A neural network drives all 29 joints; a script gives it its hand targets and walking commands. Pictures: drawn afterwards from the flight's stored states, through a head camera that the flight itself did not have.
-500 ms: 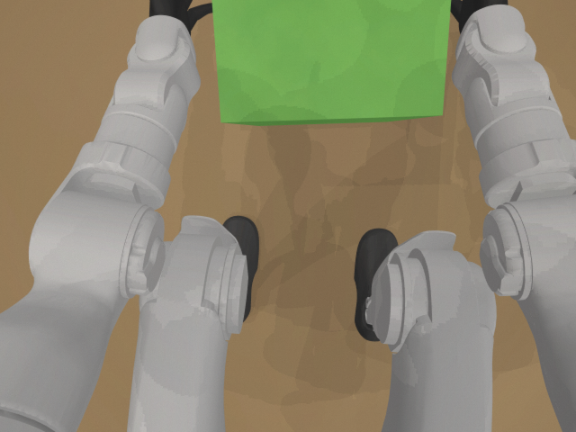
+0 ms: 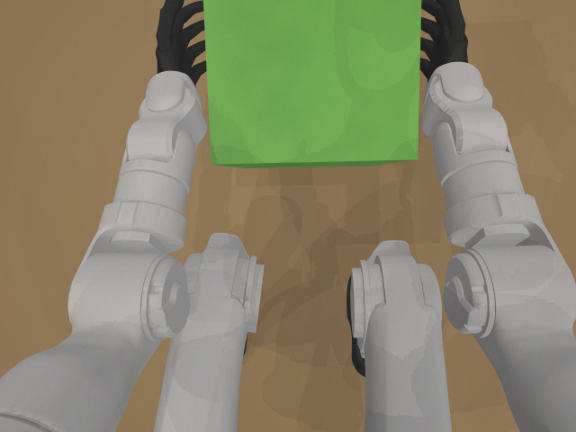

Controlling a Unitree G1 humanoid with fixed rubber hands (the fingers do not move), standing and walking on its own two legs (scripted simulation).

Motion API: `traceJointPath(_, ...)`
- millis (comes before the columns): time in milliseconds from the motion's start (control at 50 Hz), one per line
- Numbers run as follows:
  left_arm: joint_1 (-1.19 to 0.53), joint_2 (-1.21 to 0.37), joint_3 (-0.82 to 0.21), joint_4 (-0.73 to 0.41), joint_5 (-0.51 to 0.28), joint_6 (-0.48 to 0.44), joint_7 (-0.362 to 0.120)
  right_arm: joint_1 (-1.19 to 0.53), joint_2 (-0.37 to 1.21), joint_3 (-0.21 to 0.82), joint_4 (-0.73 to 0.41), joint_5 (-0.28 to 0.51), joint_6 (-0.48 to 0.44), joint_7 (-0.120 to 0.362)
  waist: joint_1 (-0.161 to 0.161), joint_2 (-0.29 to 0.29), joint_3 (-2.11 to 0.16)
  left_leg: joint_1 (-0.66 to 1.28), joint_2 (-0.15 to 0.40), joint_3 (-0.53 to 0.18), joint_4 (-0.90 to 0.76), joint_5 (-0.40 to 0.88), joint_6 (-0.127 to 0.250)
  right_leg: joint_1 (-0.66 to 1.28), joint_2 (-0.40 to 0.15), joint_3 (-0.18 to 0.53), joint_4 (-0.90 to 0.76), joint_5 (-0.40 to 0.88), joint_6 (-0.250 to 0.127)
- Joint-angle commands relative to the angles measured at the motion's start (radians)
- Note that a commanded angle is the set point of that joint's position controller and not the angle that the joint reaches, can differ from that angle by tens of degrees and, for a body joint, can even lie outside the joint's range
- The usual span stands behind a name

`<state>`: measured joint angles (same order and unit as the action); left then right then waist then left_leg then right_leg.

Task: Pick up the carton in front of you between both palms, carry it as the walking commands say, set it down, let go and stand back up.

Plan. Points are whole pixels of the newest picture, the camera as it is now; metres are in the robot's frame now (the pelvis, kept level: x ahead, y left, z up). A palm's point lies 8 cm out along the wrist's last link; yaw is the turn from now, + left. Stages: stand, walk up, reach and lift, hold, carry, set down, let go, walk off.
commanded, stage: reach and lift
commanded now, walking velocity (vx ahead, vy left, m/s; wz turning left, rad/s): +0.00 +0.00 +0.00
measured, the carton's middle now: (308, 89) +0.52 +0.00 -0.18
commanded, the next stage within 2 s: none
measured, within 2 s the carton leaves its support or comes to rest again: neither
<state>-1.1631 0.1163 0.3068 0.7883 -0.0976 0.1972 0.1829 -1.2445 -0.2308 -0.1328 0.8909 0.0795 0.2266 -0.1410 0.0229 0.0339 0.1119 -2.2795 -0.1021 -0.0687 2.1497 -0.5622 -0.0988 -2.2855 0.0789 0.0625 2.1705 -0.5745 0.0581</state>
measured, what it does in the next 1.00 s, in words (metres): rises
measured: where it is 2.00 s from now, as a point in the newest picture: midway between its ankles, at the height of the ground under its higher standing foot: (299, 334)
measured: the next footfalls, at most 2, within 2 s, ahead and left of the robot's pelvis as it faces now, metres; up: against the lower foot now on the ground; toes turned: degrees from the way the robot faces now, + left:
none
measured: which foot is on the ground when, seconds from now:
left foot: down 0.00-1.00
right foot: down 0.00-1.00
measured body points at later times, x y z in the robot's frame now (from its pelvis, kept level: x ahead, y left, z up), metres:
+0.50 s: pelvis +0.00 +0.00 +0.13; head +0.25 -0.01 +0.50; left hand +0.49 +0.15 +0.07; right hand +0.50 -0.16 +0.06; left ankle +0.11 +0.13 -0.34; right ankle +0.11 -0.13 -0.34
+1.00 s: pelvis +0.05 +0.00 +0.27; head +0.19 -0.01 +0.70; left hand +0.45 +0.15 +0.23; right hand +0.45 -0.16 +0.22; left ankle +0.11 +0.13 -0.34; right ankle +0.11 -0.13 -0.34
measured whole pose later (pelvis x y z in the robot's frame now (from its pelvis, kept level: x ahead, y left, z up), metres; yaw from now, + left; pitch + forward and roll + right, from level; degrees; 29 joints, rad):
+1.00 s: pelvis +0.05 +0.00 +0.27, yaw -2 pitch +30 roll +0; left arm -0.60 -0.11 0.40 0.63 0.18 0.30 0.07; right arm -0.62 0.07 -0.36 0.67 -0.19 0.31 -0.05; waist 0.01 0.00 -0.24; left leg -1.31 -0.10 -0.12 1.26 -0.47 -0.05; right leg -1.31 0.09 0.12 1.26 -0.47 0.04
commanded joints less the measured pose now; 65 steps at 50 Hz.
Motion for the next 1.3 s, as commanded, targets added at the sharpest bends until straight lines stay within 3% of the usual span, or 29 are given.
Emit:
traceJointPath(0, -0.692, -1.060, -0.487, -0.230, -0.034, 0.046, -0.296, -0.590, 1.165, 0.371, -0.274, 0.043, 0.017, 0.277, -0.003, -0.100, -1.479, 0.671, -0.076, 0.195, -0.219, 0.348, 0.051, 0.811, 0.080, -0.155, -0.260, 0.391, -0.029)
traceJointPath(100, -0.615, -1.077, -0.329, -0.067, 0.105, 0.105, -0.325, -0.510, 1.197, 0.211, -0.084, -0.082, 0.073, 0.310, 0.015, -0.090, -1.132, 0.543, -0.074, 0.190, -0.351, 0.110, 0.066, 0.642, 0.086, -0.148, -0.398, 0.124, -0.040)
traceJointPath(260, -0.592, -1.122, -0.245, -0.003, 0.185, 0.124, -0.351, -0.501, 1.193, 0.080, -0.033, -0.179, 0.081, 0.331, -0.006, -0.059, -1.171, 0.645, -0.077, 0.169, -0.497, 0.098, 0.068, 0.712, 0.088, -0.145, -0.529, 0.106, -0.050)
traceJointPath(360, -0.533, -1.173, -0.283, -0.025, 0.180, 0.140, -0.360, -0.455, 1.231, 0.119, -0.080, -0.170, 0.093, 0.343, -0.012, -0.048, -1.260, 0.761, -0.079, 0.166, -0.566, 0.151, 0.061, 0.810, 0.091, -0.147, -0.594, 0.157, -0.046)
traceJointPath(540, -0.388, -1.245, -0.438, -0.119, 0.114, 0.151, -0.362, -0.333, 1.312, 0.280, -0.208, -0.094, 0.107, 0.351, -0.009, -0.051, -1.328, 0.970, -0.082, 0.142, -0.678, 0.266, 0.052, 0.992, 0.097, -0.134, -0.699, 0.275, -0.030)
traceJointPath(660, -0.273, -1.264, -0.484, -0.128, 0.101, 0.146, -0.358, -0.218, 1.339, 0.319, -0.225, -0.086, 0.106, 0.344, -0.012, -0.053, -1.237, 1.069, -0.081, 0.119, -0.776, 0.270, 0.053, 1.097, 0.097, -0.113, -0.795, 0.281, -0.027)
traceJointPath(940, 0.005, -1.270, -0.478, -0.100, 0.152, 0.105, -0.360, 0.053, 1.368, 0.316, -0.215, -0.131, 0.065, 0.329, -0.010, -0.049, -0.994, 1.338, -0.061, 0.057, -1.050, 0.308, 0.073, 1.383, 0.076, -0.043, -1.076, 0.324, -0.037)
traceJointPath(1280, 0.340, -1.269, -0.576, -0.189, 0.166, 0.132, -0.374, 0.378, 1.367, 0.416, -0.329, -0.133, 0.090, 0.332, -0.014, -0.039, -0.746, 1.810, -0.017, -0.011, -1.431, 0.544, 0.083, 1.829, 0.040, 0.019, -1.453, 0.551, -0.044)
